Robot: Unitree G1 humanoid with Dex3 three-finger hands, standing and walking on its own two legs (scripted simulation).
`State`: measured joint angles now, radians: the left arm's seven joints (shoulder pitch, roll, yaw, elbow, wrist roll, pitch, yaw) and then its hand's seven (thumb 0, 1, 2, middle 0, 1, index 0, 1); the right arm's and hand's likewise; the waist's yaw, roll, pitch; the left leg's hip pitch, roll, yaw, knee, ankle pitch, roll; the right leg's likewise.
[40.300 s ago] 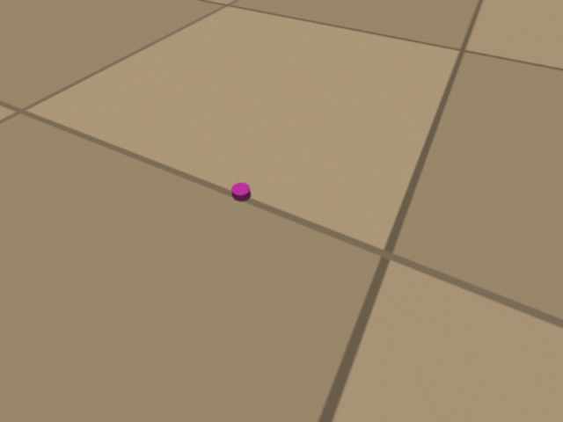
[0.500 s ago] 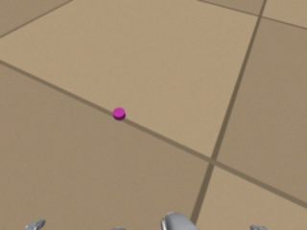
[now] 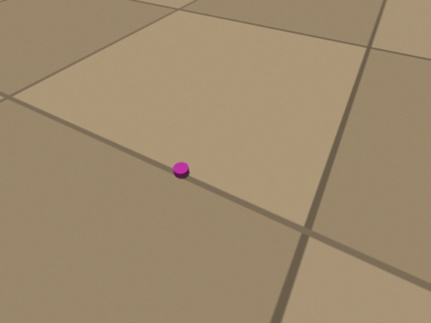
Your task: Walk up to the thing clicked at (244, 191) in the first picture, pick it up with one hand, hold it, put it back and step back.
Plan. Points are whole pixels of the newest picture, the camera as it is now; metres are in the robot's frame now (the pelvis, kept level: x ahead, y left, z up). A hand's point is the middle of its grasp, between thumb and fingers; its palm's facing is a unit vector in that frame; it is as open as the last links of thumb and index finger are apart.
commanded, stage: step back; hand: left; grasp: from above
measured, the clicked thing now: (181, 169) +1.11 +0.21 -0.74
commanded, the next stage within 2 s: stand in 0.76 s
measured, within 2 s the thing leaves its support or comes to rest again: neither
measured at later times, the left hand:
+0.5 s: hand out of the picture +0.10 +0.27 -0.15, palm faces +0.04 -0.93 -0.35, open 7.4 cm
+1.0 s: hand out of the picture +0.14 +0.26 -0.13, palm faces -0.01 -0.94 -0.34, open 7.4 cm
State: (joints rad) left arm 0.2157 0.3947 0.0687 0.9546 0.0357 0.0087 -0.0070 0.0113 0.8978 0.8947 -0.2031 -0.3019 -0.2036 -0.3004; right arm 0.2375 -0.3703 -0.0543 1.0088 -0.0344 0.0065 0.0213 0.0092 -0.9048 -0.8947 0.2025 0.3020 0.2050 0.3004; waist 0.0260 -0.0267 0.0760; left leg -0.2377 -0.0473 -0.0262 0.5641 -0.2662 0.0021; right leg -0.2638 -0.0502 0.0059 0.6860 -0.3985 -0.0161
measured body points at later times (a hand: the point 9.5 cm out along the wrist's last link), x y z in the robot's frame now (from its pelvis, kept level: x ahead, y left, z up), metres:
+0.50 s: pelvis +0.03 +0.01 +0.00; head +0.05 +0.01 +0.45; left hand +0.09 +0.32 -0.13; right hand +0.12 -0.30 -0.12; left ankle +0.06 +0.13 -0.73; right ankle +0.02 -0.12 -0.73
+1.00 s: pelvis +0.04 +0.01 +0.02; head +0.05 +0.01 +0.47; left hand +0.14 +0.31 -0.11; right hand +0.16 -0.29 -0.11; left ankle +0.06 +0.13 -0.73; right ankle +0.02 -0.12 -0.73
